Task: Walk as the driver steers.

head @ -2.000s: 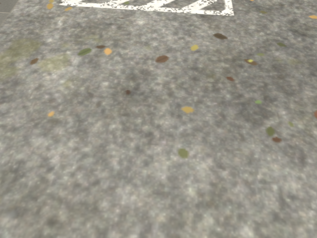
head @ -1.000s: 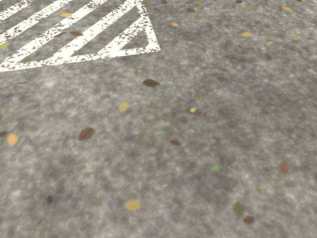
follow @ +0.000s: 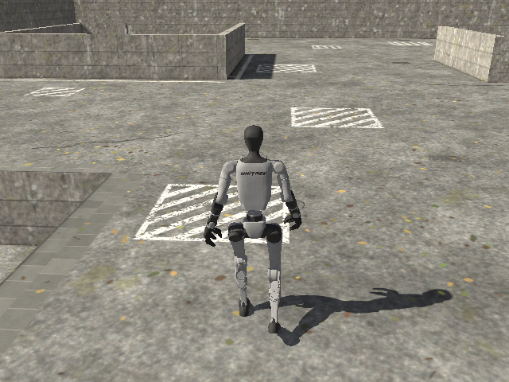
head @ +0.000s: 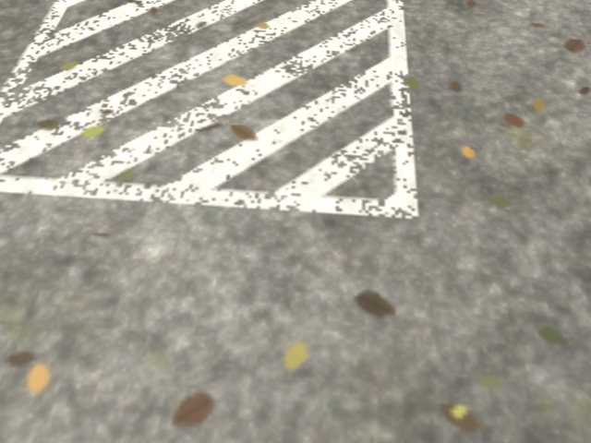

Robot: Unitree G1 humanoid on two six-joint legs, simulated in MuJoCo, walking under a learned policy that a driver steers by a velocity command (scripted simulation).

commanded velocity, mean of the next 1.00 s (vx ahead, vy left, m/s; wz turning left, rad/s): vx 0.50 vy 0.00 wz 0.22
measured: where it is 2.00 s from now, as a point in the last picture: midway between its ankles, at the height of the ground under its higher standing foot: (269, 272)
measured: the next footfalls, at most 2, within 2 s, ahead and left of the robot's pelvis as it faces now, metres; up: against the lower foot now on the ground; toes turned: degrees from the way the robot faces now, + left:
right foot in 0.42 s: +0.44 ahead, -0.11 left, +0.00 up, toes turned +11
left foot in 0.94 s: +0.68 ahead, +0.18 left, +0.00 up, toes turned +13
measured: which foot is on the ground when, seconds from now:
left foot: down 0.00-0.42, up 0.44-0.92, down 0.94-1.00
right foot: up 0.00-0.40, down 0.42-0.96, up 0.98-1.00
